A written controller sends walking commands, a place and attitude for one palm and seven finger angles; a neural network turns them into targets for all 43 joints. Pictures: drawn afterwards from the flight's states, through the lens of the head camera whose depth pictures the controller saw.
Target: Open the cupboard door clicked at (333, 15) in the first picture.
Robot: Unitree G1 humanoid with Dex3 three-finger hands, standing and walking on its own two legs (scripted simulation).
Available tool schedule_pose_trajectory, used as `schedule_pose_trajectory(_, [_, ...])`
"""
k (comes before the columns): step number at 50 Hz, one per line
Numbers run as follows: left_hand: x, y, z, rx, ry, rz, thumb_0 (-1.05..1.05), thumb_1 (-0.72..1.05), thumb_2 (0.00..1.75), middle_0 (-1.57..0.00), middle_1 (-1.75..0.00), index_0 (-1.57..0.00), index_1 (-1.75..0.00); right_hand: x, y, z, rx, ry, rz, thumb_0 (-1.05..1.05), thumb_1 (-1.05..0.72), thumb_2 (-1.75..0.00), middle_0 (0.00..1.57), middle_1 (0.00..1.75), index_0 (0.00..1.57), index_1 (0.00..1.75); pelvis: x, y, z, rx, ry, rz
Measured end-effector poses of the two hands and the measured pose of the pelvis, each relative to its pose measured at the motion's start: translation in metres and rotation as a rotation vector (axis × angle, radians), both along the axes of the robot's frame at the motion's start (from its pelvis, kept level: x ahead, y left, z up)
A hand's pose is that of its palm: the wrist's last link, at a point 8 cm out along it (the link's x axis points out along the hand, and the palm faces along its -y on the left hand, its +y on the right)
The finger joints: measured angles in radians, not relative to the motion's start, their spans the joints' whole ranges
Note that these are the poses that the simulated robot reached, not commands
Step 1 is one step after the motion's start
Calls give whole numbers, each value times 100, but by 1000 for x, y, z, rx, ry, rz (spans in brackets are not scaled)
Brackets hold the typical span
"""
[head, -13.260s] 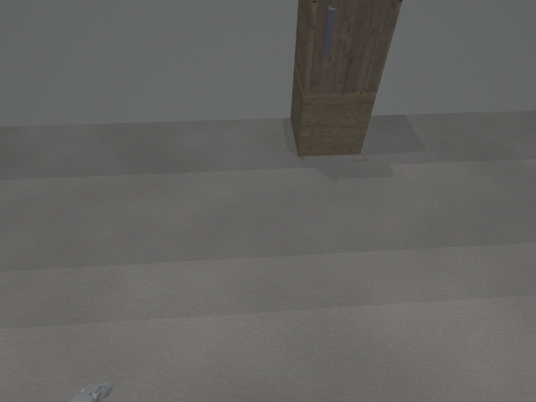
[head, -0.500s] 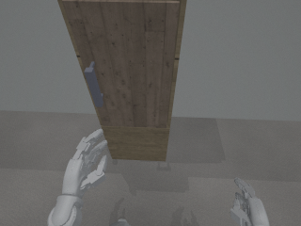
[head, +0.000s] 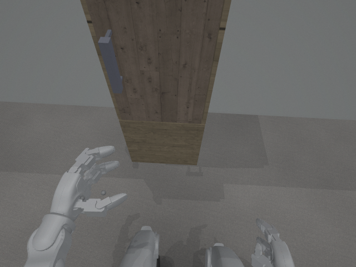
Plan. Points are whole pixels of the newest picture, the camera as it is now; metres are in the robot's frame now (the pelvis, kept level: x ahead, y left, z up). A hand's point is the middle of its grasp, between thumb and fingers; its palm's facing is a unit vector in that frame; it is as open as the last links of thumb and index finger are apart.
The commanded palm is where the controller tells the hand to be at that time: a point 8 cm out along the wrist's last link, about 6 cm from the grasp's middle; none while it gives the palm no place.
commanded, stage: raise the hand with hooked fingers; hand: left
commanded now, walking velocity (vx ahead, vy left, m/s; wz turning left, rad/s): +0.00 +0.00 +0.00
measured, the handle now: (113, 63) +0.64 +0.23 +0.06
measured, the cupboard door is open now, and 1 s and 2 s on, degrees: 0 0 0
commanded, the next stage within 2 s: move the hooked fingers beside the handle in 1.28 s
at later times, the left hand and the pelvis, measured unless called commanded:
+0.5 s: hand (57, 169) +0.29 +0.26 +0.08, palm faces +0.06 -1.00 -0.08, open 13.6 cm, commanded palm +0.27 +0.30 +0.07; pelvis +0.02 +0.01 +0.02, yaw +0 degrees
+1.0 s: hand (58, 156) +0.32 +0.27 +0.07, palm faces -0.04 -1.00 -0.04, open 14.0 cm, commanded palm +0.30 +0.32 +0.08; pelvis +0.03 +0.00 +0.02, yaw -1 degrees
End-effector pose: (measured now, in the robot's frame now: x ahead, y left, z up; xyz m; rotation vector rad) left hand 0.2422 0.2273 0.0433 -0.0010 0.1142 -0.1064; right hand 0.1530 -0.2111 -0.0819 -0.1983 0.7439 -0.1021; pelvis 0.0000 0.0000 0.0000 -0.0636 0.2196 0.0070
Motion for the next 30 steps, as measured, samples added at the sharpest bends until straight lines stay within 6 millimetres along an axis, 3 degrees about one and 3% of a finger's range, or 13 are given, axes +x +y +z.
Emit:
schedule_pose_trajectory(3, [-5, 18, 10, 6, -4, 109, 0, 8, 54, -26, -83, -27, -83, -13, -10, 9, -27, 29, -48, 2, -90, -90, 21, 30, 20, 30, 6, 4, 9, 5, -5, -11])
schedule_pose_trajectory(7, [-10, 43, 29, 85, -112, 190, 0, -1, 50, -27, -89, -27, -89, -16, -23, 16, -79, 43, -42, 2, -91, -90, 21, 30, 20, 30, 10, 7, 12, 2, -2, -4])
schedule_pose_trajectory(12, [-1, 52, 19, 96, -117, 112, 0, -13, 45, -27, -97, -27, -96, -3, -32, 17, -127, 30, -14, 2, -91, -90, 21, 30, 20, 30, 9, 10, 7, -6, 9, 8])
schedule_pose_trajectory(16, [8, 53, 10, 55, -53, 55, -1, -23, 41, -28, -103, -28, -102, 12, -30, 27, -133, -15, -16, 2, -91, -90, 21, 30, 20, 30, 12, 12, 10, -8, 10, 5])
schedule_pose_trajectory(21, [13, 67, 28, 59, -97, 112, -1, -34, 36, -29, -110, -29, -110, 30, -19, 40, -112, -65, 7, 2, -91, -90, 21, 30, 20, 30, 20, 12, 17, -7, 3, 4])
schedule_pose_trajectory(25, [19, 83, 37, 82, -128, 160, -1, -41, 33, -30, -115, -30, -115, 41, -11, 40, -91, -71, 44, 2, -91, -90, 21, 30, 20, 30, 24, 10, 18, -8, 4, 11])
schedule_pose_trajectory(30, [29, 91, 29, 75, -58, 122, -1, -46, 31, -30, -118, -30, -118, 45, -8, 35, -81, -50, 65, 2, -91, -90, 21, 30, 20, 30, 26, 8, 19, -10, 10, 13])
